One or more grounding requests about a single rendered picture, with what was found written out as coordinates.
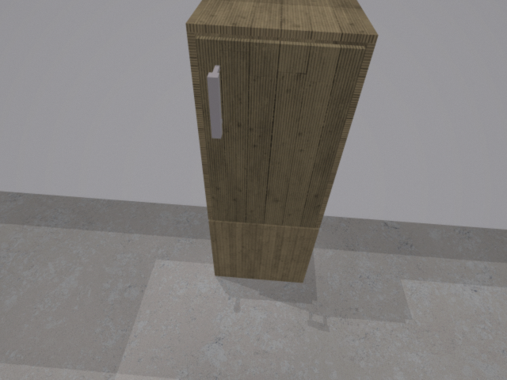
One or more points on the handle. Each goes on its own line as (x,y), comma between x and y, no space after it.
(215,103)

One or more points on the cupboard door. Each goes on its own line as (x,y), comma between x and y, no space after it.
(284,105)

